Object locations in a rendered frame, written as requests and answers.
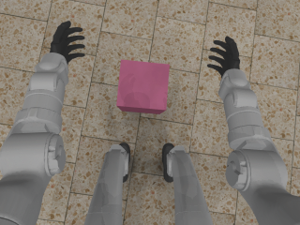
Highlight robot left hand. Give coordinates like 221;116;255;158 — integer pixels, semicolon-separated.
50;21;85;64

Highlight robot left foot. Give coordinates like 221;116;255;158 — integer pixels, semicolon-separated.
119;142;130;183

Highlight left robot forearm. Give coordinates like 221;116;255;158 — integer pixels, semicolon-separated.
0;52;69;175

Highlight robot foot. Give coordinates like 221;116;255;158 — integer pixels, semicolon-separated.
162;142;174;183
119;142;130;183

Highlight right robot forearm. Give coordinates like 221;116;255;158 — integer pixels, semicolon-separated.
218;68;288;186

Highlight robot right hand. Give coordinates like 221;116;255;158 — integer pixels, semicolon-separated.
207;36;240;78

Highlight robot left upper arm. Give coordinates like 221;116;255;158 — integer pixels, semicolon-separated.
0;132;67;225

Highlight carton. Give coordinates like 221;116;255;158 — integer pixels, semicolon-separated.
116;59;170;114

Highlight robot right foot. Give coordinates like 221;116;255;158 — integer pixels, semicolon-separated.
162;142;174;183

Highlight robot right upper arm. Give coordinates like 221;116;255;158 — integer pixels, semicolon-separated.
225;148;300;225

